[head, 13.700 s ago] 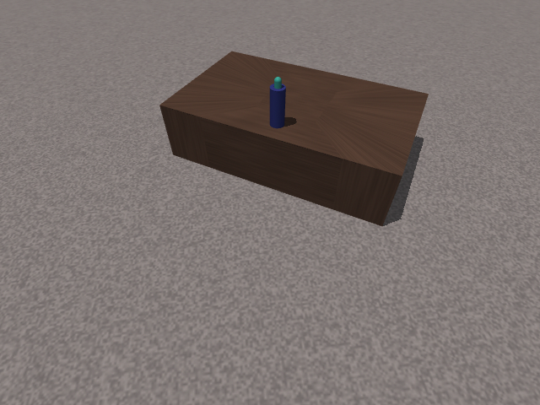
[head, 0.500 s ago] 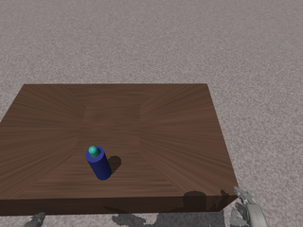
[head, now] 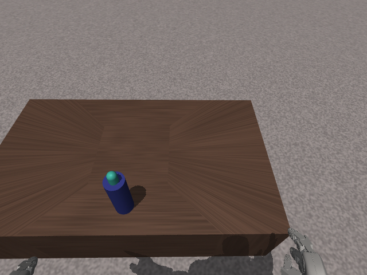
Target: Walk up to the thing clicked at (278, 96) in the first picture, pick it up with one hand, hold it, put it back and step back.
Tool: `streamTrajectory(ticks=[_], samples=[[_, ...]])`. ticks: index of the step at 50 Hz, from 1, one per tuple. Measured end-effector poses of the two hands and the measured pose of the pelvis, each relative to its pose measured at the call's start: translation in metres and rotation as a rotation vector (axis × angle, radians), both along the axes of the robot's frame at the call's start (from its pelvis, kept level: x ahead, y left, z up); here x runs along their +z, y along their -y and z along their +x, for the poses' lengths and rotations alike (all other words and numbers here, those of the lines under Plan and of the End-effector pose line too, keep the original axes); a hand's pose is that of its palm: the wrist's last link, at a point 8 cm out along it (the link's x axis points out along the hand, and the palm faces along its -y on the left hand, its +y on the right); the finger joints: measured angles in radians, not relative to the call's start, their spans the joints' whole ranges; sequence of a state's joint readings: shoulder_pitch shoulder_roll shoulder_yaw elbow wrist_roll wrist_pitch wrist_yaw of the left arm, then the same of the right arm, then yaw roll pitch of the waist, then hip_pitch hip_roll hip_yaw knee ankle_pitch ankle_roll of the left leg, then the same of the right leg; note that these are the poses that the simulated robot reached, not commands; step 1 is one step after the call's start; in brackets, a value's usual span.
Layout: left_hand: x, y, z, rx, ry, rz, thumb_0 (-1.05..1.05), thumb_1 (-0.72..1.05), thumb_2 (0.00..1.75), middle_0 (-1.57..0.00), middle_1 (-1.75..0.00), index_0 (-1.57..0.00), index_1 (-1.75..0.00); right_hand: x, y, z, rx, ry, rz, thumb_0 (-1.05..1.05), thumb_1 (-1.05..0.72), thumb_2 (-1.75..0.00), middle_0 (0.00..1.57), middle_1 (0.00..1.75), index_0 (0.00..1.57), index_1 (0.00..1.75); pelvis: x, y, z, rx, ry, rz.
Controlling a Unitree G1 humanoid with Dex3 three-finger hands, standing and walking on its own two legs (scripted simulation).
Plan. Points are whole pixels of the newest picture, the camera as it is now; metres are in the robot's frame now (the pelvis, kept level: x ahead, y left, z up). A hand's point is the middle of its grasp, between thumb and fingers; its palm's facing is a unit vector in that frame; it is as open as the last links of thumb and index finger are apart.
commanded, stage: go down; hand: left
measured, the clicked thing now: (118, 191) +0.46 +0.22 -0.25
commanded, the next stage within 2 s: none
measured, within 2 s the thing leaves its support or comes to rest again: neither
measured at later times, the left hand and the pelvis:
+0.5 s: hand (24, 233) +0.26 +0.34 -0.03, palm faces +0.15 -0.95 -0.26, open 17.3 cm; pelvis -0.02 +0.01 +0.00, yaw -1 degrees
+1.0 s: hand (15, 205) +0.31 +0.38 -0.01, palm faces +0.19 -0.97 -0.17, open 17.3 cm; pelvis -0.02 +0.01 -0.01, yaw -2 degrees
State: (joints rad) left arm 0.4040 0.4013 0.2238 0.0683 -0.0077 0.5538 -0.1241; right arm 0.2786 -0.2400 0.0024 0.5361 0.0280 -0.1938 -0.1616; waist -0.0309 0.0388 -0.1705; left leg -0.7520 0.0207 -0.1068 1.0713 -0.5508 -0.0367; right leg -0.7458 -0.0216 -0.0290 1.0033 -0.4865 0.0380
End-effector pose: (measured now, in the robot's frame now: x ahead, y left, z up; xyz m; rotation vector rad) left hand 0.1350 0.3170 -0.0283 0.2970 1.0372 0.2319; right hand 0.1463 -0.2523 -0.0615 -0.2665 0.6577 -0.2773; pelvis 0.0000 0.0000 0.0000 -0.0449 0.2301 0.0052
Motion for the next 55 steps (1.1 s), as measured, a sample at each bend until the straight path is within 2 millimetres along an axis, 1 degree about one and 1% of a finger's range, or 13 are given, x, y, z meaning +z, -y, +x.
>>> streamTrajectory(ticks=[5,9,12,16,21,24,29,33,37,42,50,55], samples=[[0.000,-0.003,-0.002,0.001,0.013,-0.003,-0.01,-0.50,0.04,-0.07,-0.02,-0.07,-0.02,0.002,0.000,-0.004,-0.004,0.011,-0.012,0.02,-0.85,-0.88,0.20,0.30,0.21,0.30,0.000,0.000,-0.003,0.000,0.004,-0.002],[0.001,-0.010,0.006,0.013,0.049,0.001,-0.01,-0.49,0.05,-0.08,-0.02,-0.07,-0.02,0.001,-0.001,-0.007,0.001,0.013,-0.023,0.01,-0.85,-0.88,0.20,0.30,0.21,0.30,0.000,-0.001,-0.007,0.003,0.009,-0.003],[0.004,-0.021,0.020,0.026,0.097,0.001,-0.01,-0.47,0.05,-0.07,-0.02,-0.07,-0.02,0.001,-0.001,-0.010,0.008,0.006,-0.032,0.01,-0.85,-0.88,0.20,0.30,0.21,0.30,0.000,0.000,-0.010,0.004,0.013,-0.004],[0.013,-0.038,0.046,0.033,0.178,-0.005,-0.01,-0.45,0.06,-0.07,-0.02,-0.06,-0.02,0.000,0.000,-0.018,0.012,-0.015,-0.046,0.01,-0.85,-0.88,0.20,0.30,0.21,0.30,0.001,0.000,-0.013,0.004,0.016,-0.004],[0.024,-0.058,0.079,0.027,0.256,-0.033,-0.01,-0.46,0.05,-0.07,-0.02,-0.06,-0.03,-0.001,0.003,-0.033,0.001,-0.053,-0.059,0.01,-0.86,-0.88,0.20,0.30,0.21,0.30,0.003,-0.002,-0.015,-0.002,0.009,-0.006],[0.028,-0.067,0.095,0.016,0.286,-0.057,-0.01,-0.49,0.04,-0.08,-0.02,-0.06,-0.03,-0.003,0.006,-0.044,-0.012,-0.082,-0.066,0.01,-0.86,-0.89,0.20,0.30,0.21,0.30,0.003,-0.004,-0.015,-0.010,0.000,-0.005],[0.027,-0.079,0.111,0.001,0.337,-0.091,-0.01,-0.53,0.03,-0.08,-0.01,-0.07,-0.02,-0.009,0.010,-0.066,-0.025,-0.155,-0.075,0.01,-0.87,-0.89,0.20,0.30,0.21,0.30,0.002,-0.008,-0.016,-0.021,-0.019,-0.003],[0.023,-0.084,0.118,-0.011,0.367,-0.106,-0.01,-0.56,0.03,-0.08,-0.01,-0.07,-0.02,-0.016,0.010,-0.081,-0.033,-0.221,-0.079,0.01,-0.88,-0.89,0.20,0.30,0.21,0.30,0.000,-0.010,-0.016,-0.028,-0.033,-0.003],[0.021,-0.087,0.123,-0.020,0.397,-0.113,-0.01,-0.56,0.03,-0.08,-0.01,-0.07,-0.02,-0.020,0.008,-0.092,-0.035,-0.278,-0.079,0.01,-0.88,-0.89,0.20,0.30,0.21,0.30,-0.001,-0.012,-0.017,-0.032,-0.040,-0.003],[0.023,-0.094,0.132,-0.013,0.453,-0.112,-0.01,-0.55,0.04,-0.08,-0.01,-0.06,-0.03,-0.023,0.007,-0.096,-0.029,-0.315,-0.083,0.01,-0.87,-0.89,0.20,0.30,0.21,0.30,-0.002,-0.013,-0.019,-0.033,-0.050,-0.004],[0.033,-0.108,0.151,-0.005,0.535,-0.119,-0.01,-0.49,0.05,-0.07,-0.01,-0.05,-0.02,-0.025,0.010,-0.093,-0.004,-0.332,-0.103,0.01,-0.87,-0.89,0.20,0.30,0.21,0.30,-0.006,-0.011,-0.022,-0.031,-0.072,-0.006],[0.035,-0.112,0.161,-0.008,0.565,-0.129,-0.01,-0.47,0.05,-0.06,-0.01,-0.05,-0.02,-0.026,0.014,-0.092,0.009,-0.352,-0.116,0.01,-0.87,-0.89,0.20,0.30,0.21,0.30,-0.008,-0.010,-0.023,-0.032,-0.091,-0.007]])
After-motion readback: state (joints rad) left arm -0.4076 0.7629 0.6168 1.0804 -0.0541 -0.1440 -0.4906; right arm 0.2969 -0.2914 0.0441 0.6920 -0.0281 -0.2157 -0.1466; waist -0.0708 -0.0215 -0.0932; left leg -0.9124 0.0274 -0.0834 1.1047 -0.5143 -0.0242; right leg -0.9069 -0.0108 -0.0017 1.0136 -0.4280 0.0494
